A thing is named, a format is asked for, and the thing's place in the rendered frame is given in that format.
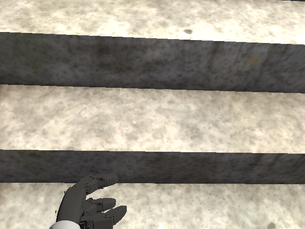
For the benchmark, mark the left robot hand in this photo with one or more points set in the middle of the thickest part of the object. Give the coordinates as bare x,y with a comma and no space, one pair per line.
88,213

